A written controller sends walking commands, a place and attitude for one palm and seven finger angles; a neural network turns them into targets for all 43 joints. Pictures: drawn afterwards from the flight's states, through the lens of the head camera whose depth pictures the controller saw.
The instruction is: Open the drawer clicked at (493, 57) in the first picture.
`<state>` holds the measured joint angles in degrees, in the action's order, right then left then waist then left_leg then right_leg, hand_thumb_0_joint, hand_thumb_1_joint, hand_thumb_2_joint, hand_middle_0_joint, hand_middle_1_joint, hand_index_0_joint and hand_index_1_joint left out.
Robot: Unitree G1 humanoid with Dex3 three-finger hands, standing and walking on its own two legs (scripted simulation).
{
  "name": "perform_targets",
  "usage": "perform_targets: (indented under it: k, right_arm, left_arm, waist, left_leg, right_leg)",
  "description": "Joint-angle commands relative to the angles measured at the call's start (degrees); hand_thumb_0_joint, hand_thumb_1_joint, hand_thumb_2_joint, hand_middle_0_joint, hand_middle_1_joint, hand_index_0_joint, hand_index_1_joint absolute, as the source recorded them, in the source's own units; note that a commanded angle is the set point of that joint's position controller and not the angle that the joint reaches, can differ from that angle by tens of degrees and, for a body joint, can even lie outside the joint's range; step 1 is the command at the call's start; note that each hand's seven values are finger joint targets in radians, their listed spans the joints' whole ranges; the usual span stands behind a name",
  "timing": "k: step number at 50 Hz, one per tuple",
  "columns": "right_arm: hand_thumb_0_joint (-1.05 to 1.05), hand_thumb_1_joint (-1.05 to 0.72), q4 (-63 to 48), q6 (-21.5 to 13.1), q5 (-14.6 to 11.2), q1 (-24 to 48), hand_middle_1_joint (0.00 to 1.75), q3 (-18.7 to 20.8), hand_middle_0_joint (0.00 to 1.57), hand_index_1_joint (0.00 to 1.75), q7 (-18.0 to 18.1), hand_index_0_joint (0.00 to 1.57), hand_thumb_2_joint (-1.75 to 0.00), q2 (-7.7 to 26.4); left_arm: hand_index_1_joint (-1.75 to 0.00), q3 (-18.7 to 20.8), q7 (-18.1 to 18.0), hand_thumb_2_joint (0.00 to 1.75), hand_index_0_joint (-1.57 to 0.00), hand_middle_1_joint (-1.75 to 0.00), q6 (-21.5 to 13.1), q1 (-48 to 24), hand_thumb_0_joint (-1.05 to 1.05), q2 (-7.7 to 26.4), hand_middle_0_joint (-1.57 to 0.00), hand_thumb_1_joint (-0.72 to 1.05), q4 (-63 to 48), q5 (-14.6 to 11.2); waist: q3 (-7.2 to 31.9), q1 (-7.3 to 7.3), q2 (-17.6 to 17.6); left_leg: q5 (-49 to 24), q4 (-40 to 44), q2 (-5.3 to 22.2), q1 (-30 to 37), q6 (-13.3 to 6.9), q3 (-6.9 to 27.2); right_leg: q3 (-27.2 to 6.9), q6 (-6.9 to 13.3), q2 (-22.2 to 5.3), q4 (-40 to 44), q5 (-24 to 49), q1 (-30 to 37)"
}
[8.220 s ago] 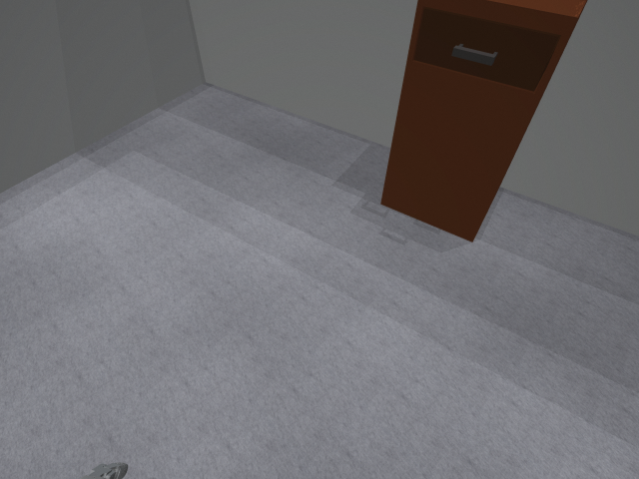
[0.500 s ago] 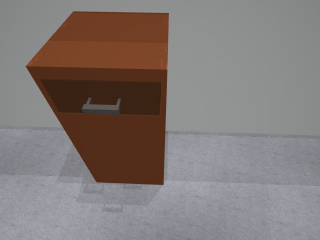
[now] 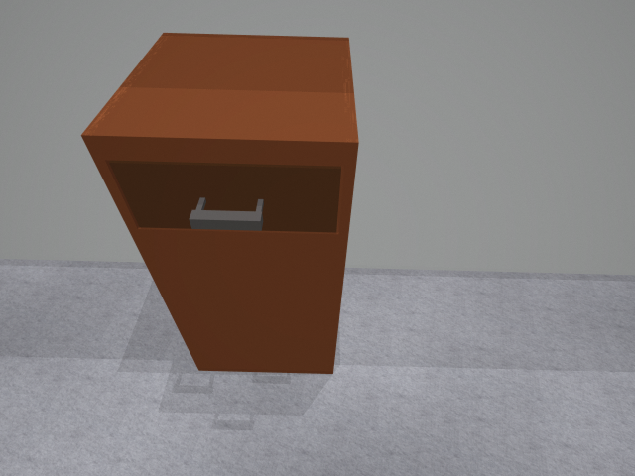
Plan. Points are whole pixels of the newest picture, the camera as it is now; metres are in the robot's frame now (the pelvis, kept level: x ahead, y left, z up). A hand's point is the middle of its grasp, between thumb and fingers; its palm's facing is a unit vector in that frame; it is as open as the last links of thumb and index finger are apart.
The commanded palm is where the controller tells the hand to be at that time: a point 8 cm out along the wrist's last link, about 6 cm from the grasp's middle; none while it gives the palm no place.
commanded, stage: look again from close up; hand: left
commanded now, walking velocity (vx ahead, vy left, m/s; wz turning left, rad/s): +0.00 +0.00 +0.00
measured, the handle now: (229, 211) +0.54 +0.20 +0.00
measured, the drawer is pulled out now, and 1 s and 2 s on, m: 0.00 0.00 0.00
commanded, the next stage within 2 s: raise the hand with hooked fingers in 0.02 s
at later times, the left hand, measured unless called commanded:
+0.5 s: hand (166, 457) +0.16 +0.20 -0.06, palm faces -0.06 -0.18 -0.98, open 8.4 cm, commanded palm +0.14 +0.23 -0.01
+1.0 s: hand (156, 387) +0.22 +0.22 +0.01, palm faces -0.02 -0.10 -0.99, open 11.3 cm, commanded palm +0.20 +0.22 +0.07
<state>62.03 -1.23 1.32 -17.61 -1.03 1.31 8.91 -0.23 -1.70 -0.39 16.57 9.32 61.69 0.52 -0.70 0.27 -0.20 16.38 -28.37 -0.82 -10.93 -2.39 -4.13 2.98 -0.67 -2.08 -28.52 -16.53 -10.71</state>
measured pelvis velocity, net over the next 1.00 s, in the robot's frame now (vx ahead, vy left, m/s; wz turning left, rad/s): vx -0.01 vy -0.03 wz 0.00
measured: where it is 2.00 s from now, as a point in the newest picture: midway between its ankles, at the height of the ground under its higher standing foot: outside the picture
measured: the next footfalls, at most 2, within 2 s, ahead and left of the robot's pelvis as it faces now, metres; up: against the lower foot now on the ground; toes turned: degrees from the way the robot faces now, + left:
none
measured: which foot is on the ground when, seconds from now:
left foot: down 0.00-1.00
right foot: down 0.00-1.00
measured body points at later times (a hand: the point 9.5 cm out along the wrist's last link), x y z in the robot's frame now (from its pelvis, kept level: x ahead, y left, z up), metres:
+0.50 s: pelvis -0.03 -0.01 -0.03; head -0.01 -0.02 +0.42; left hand +0.16 +0.21 +0.00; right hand +0.20 -0.26 -0.09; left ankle -0.01 +0.09 -0.74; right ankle -0.01 -0.13 -0.74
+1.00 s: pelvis -0.01 -0.03 -0.02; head +0.02 -0.06 +0.43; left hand +0.21 +0.22 +0.06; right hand +0.17 -0.25 -0.14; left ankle -0.01 +0.09 -0.74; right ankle -0.01 -0.13 -0.74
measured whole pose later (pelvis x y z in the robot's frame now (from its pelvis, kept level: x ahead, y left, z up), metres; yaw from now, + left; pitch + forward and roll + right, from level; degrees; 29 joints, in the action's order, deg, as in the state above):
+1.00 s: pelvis -0.01 -0.03 -0.02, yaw +0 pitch +6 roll +1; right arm 34.5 4.7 3.1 -9.9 -0.4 0.7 12.7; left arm -0.7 -15.2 -1.5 16.6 23.8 -2.1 55.9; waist 2.8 4.2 -3.1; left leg 19.9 -39.0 1.2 -24.8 -0.1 -3.7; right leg 2.9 2.0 -0.4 -40.7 -21.1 -25.4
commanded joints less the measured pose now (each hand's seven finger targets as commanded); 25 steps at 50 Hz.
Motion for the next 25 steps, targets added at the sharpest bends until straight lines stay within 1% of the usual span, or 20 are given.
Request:
perform_targets:
  k: [1,5,6,7,8,9,10,11,12,13,14,15,16,17,18,19,21,23,24,25]
  right_arm:
    - [0.0,-0.9,-1.34,-0.85,-0.31,-2.94,0.3,0.65,0.2,0.3,0.53,0.2,-0.9,5.98]
    - [0.0,-0.9,-0.69,-0.85,-0.34,-3.0,0.3,0.62,0.2,0.3,0.55,0.2,-0.9,5.82]
    - [0.0,-0.9,-4.69,-0.86,-1.35,2.77,0.3,1.14,0.2,0.3,0.03,0.2,-0.9,7.95]
    - [0.0,-0.9,-23.8,-9.27,-3.8,1.33,0.3,2.02,0.2,0.3,2.36,0.2,-0.9,15.97]
    - [0.0,-0.9,-20.99,-14.88,-3.0,5.99,0.3,1.61,0.2,0.3,4.59,0.2,-0.9,11.77]
    - [0.0,-0.9,-19.81,-16.66,-3.89,6.62,0.3,2.85,0.2,0.3,4.47,0.2,-0.9,9.46]
    - [0.0,-0.9,-19.35,-17.38,-3.87,6.07,0.3,2.42,0.2,0.3,4.41,0.2,-0.9,8.66]
    - [0.0,-0.9,-22.27,-17.43,-2.78,8.6,0.3,3.11,0.2,0.3,3.83,0.2,-0.9,11.48]
    - [0.0,-0.9,-23.98,-16.31,-1.16,8.45,0.3,3.5,0.2,0.3,3.35,0.2,-0.9,12.91]
    - [0.0,-0.9,-26.6,-14.87,-0.18,9.26,0.3,3.63,0.2,0.3,2.82,0.2,-0.9,12.51]
    - [0.0,-0.9,-29.58,-13.32,0.13,10.07,0.3,4.45,0.2,0.3,1.81,0.2,-0.9,12.53]
    - [0.0,-0.9,-31.54,-11.28,0.94,11.02,0.3,5.0,0.2,0.3,0.66,0.2,-0.9,12.22]
    - [0.0,-0.9,-34.17,-9.12,1.6,12.92,0.3,5.38,0.2,0.3,-0.5,0.2,-0.9,12.19]
    - [0.0,-0.9,-35.63,-6.71,1.87,14.47,0.3,5.57,0.2,0.3,-1.72,0.2,-0.9,12.35]
    - [0.0,-0.9,-37.22,-4.39,2.0,15.82,0.3,5.66,0.2,0.3,-2.68,0.2,-0.9,12.38]
    - [0.0,-0.9,-38.03,-2.57,1.61,16.44,0.3,5.54,0.2,0.3,-3.51,0.2,-0.9,12.13]
    - [0.0,-0.9,-40.2,0.08,1.54,17.71,0.3,5.08,0.2,0.3,-4.04,0.2,-0.9,11.56]
    - [0.0,-0.9,-41.76,1.58,2.08,17.49,0.3,4.96,0.2,0.3,-4.13,0.2,-0.9,10.88]
    - [0.0,-0.9,-41.94,2.19,2.56,17.2,0.3,5.08,0.2,0.3,-4.11,0.2,-0.9,10.63]
    - [0.0,-0.9,-42.55,2.78,3.0,17.09,0.3,5.36,0.2,0.3,-3.91,0.2,-0.9,10.69]
  left_arm:
    - [-0.3,0.67,-0.31,0.9,-0.2,-0.3,-0.34,4.0,0.0,4.07,-0.2,0.9,-1.15,0.18]
    - [-0.3,0.55,-0.31,0.9,-0.2,-0.3,-0.3,4.2,0.0,3.73,-0.2,0.9,-0.66,0.23]
    - [-0.3,0.22,-2.66,0.9,-0.2,-0.3,-1.29,7.06,0.0,5.94,-0.2,0.9,1.02,0.8]
    - [-0.32,2.49,-3.84,0.89,-0.2,-0.32,-10.63,-38.52,0.0,26.27,-0.2,0.88,-85.8,10.56]
    - [-0.33,3.36,-8.24,0.88,-0.2,-0.33,-6.29,-10.79,0.0,22.25,-0.2,0.85,-70.49,12.19]
    - [-0.34,-2.36,-10.76,0.87,-0.21,-0.34,2.27,4.62,0.0,10.79,-0.21,0.83,-64.58,11.53]
    - [-0.36,-7.91,-10.99,0.86,-0.21,-0.36,3.69,5.83,0.0,3.58,-0.21,0.81,-63.38,14.85]
    - [-0.37,-5.16,-12.91,0.85,-0.21,-0.37,3.11,-0.63,0.0,9.45,-0.21,0.78,-67.02,19.58]
    - [-0.39,-3.23,-14.81,0.84,-0.21,-0.39,2.8,1.55,0.0,12.52,-0.21,0.76,-66.32,26.39]
    - [-0.4,-3.7,-16.33,0.83,-0.21,-0.4,3.12,5.65,0.0,11.66,-0.21,0.74,-63.39,32.29]
    - [-0.42,-3.12,-17.67,0.82,-0.21,-0.42,3.29,10.72,0.0,11.32,-0.21,0.71,-61.86,37.68]
    - [-0.43,-3.75,-19.13,0.81,-0.22,-0.43,3.02,16.09,0.0,9.98,-0.22,0.69,-60.14,43.39]
    - [-0.45,-5.84,-20.11,0.8,-0.22,-0.45,2.91,21.52,0.0,7.24,-0.22,0.67,-58.52,47.77]
    - [-0.47,-6.05,-20.77,0.79,-0.22,-0.47,2.52,24.0,0.0,6.69,-0.22,0.64,-57.18,51.43]
    - [-0.48,-5.25,-21.21,0.78,-0.22,-0.48,1.72,24.94,0.0,7.24,-0.22,0.62,-58.08,54.21]
    - [-0.5,-2.67,-21.66,0.77,-0.22,-0.5,0.63,24.66,0.0,9.54,-0.22,0.6,-58.68,56.5]
    - [-0.53,0.21,-23.12,0.75,-0.22,-0.53,-1.19,17.97,0.0,13.4,-0.22,0.55,-63.85,60.27]
    - [-0.55,3.65,-25.22,0.73,-0.23,-0.55,-2.24,13.5,0.0,17.12,-0.23,0.5,-68.2,63.2]
    - [-0.57,5.22,-26.46,0.72,-0.23,-0.57,-2.64,8.63,0.0,19.58,-0.23,0.48,-71.5,64.71]
    - [-0.58,5.1,-27.6,0.71,-0.23,-0.58,-2.64,3.43,0.0,19.89,-0.23,0.46,-74.9,64.59]
  waist:
    - [-3.73,0.34,-1.35]
    - [-4.47,0.35,-1.02]
    - [-6.12,2.07,5.01]
    - [24.17,-4.16,-11.32]
    - [23.06,1.33,-17.16]
    - [15.22,0.0,-13.6]
    - [7.86,-1.03,-9.65]
    - [1.06,-2.09,-7.39]
    - [4.21,-1.79,-4.51]
    - [3.77,-1.14,1.76]
    - [5.11,1.08,3.64]
    - [7.09,2.92,6.49]
    - [4.62,4.38,8.6]
    - [2.8,5.21,9.3]
    - [3.36,6.1,9.76]
    - [4.75,7.31,10.38]
    - [8.38,7.57,7.88]
    - [12.44,7.55,4.41]
    - [13.04,7.11,2.91]
    - [15.09,5.77,0.31]
  left_leg:
    - [-6.91,9.82,7.63,-3.95,-0.99,8.2]
    - [-6.82,10.45,7.63,-3.59,-1.04,8.04]
    - [-16.3,-1.15,7.96,-6.48,1.01,5.63]
    - [-24.21,4.85,2.12,11.33,0.01,5.41]
    - [-32.37,3.96,5.03,15.31,2.16,5.69]
    - [-24.84,6.96,5.08,6.34,4.82,6.65]
    - [-20.76,5.49,4.32,1.83,3.39,5.74]
    - [-12.72,3.63,3.47,-3.8,2.94,7.63]
    - [-7.82,1.59,2.84,-6.79,2.39,7.97]
    - [-5.69,-0.67,2.19,-9.83,2.04,7.76]
    - [-5.68,-1.83,1.46,-11.71,2.2,7.1]
    - [-5.44,-3.21,1.36,-13.08,2.59,6.06]
    - [-3.99,-4.24,1.04,-15.55,2.69,5.25]
    - [-2.64,-5.33,0.77,-17.53,2.61,4.37]
    - [-2.27,-6.49,0.41,-18.39,2.37,3.64]
    - [-3.23,-7.31,0.19,-19.72,2.31,3.56]
    - [-2.2,-9.0,-0.46,-19.78,2.01,2.94]
    - [-3.04,-11.42,-0.98,-17.83,1.79,3.04]
    - [-2.5,-13.0,-1.22,-16.51,1.79,4.02]
    - [-1.43,-14.47,-1.05,-14.74,1.39,4.44]
  right_leg:
    - [-2.85,2.14,-2.9,3.63,5.24,0.18]
    - [-2.82,2.01,-3.07,3.95,5.49,-0.29]
    - [-5.98,1.45,-5.84,5.96,20.84,-2.36]
    - [-6.18,3.63,1.76,-1.52,19.83,0.97]
    - [-1.24,4.1,1.72,-5.68,6.3,-4.98]
    - [0.91,2.68,2.01,-8.26,-2.35,-9.94]
    - [0.58,2.32,2.22,-6.76,-0.61,-11.78]
    - [-0.06,2.79,2.37,-4.92,0.05,-14.38]
    - [0.25,3.28,2.6,-4.49,0.97,-14.98]
    - [0.58,3.62,3.21,-5.18,-0.65,-16.78]
    - [-0.86,3.98,3.8,-5.52,-3.15,-16.36]
    - [-0.59,4.24,4.39,-6.88,-5.86,-17.56]
    - [-1.13,4.67,4.75,-7.09,-7.37,-19.61]
    - [-2.06,5.02,4.73,-7.18,-7.83,-20.95]
    - [-3.23,5.37,4.49,-7.54,-6.99,-20.73]
    - [-4.53,5.57,4.21,-8.49,-5.09,-19.55]
    - [-5.79,5.47,3.71,-10.22,-4.93,-20.06]
    - [-7.48,5.43,3.78,-11.59,-3.98,-21.9]
    - [-9.29,5.5,3.69,-11.74,-6.8,-25.16]
    - [-9.66,5.18,3.33,-11.95,-8.16,-27.11]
